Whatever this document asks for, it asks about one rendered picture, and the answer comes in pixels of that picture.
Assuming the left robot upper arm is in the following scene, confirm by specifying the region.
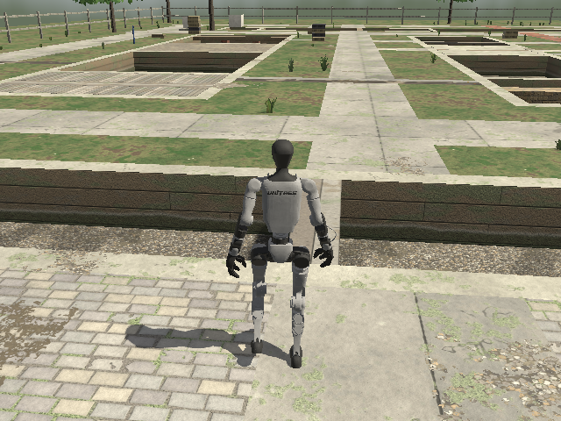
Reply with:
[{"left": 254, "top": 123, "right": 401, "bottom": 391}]
[{"left": 240, "top": 177, "right": 264, "bottom": 226}]

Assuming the left robot forearm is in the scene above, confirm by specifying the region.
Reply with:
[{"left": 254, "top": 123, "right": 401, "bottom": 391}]
[{"left": 229, "top": 212, "right": 248, "bottom": 256}]

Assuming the left robot hand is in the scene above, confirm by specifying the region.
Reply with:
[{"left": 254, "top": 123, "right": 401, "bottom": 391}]
[{"left": 226, "top": 253, "right": 246, "bottom": 278}]

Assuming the right robot hand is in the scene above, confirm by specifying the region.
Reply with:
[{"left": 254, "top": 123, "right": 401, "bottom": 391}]
[{"left": 313, "top": 247, "right": 334, "bottom": 268}]

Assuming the right robot upper arm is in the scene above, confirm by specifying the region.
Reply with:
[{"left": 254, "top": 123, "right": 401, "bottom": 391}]
[{"left": 300, "top": 177, "right": 323, "bottom": 226}]

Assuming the right robot forearm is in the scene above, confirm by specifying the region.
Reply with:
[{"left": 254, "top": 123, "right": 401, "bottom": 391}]
[{"left": 315, "top": 212, "right": 332, "bottom": 251}]

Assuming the left robot shin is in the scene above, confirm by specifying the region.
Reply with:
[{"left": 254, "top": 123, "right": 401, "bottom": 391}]
[{"left": 252, "top": 282, "right": 264, "bottom": 343}]

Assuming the robot head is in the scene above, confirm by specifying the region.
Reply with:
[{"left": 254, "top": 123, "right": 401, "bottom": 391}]
[{"left": 267, "top": 139, "right": 297, "bottom": 182}]

